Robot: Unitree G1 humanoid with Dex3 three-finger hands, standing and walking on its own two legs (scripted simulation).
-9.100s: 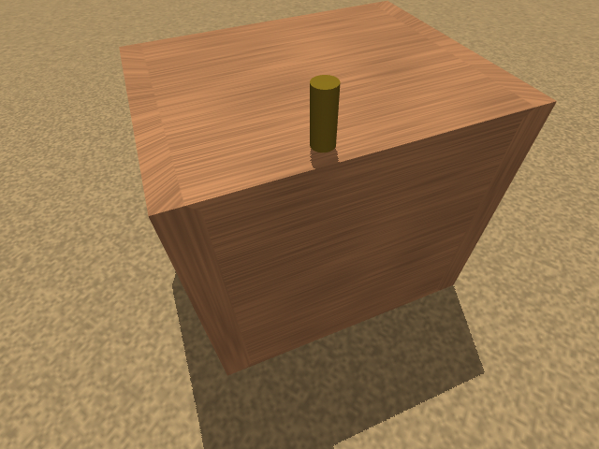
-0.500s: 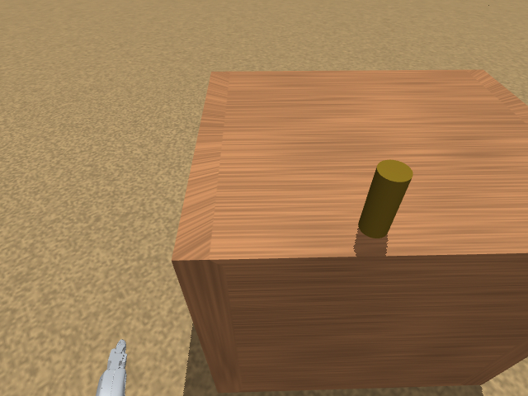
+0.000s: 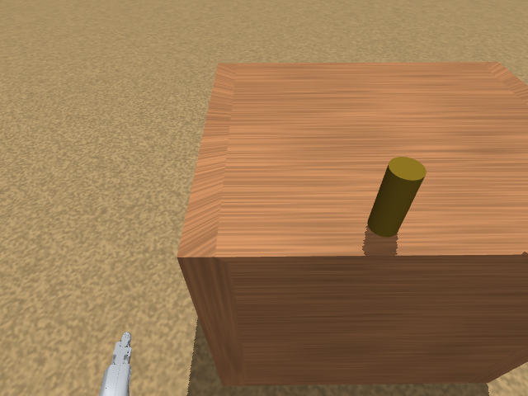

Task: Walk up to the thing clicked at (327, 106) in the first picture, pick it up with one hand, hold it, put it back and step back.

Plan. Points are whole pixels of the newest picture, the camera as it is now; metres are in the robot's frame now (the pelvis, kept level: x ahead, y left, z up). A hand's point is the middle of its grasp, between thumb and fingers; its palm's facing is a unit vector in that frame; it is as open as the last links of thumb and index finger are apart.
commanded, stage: go down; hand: right
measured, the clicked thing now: (393, 199) +0.41 -0.19 +0.09
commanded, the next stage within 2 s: approach in 1.50 s
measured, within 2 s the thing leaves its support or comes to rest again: neither
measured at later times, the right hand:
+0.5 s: hand out of the picture +0.33 -0.38 +0.21, palm faces +0.15 +0.99 -0.02, open 17.5 cm
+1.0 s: hand out of the picture +0.33 -0.38 +0.21, palm faces +0.14 +0.99 -0.02, open 17.4 cm
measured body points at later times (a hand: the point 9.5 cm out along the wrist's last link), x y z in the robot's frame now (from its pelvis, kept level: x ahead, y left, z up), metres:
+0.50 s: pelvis +0.00 -0.01 +0.00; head +0.01 +0.00 +0.45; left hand +0.16 +0.25 -0.08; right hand +0.32 -0.43 +0.21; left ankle +0.00 +0.12 -0.74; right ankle +0.01 -0.13 -0.74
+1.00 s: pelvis +0.01 -0.01 +0.00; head +0.01 +0.00 +0.45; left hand +0.16 +0.25 -0.08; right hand +0.31 -0.43 +0.21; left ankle +0.00 +0.12 -0.74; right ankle +0.01 -0.13 -0.74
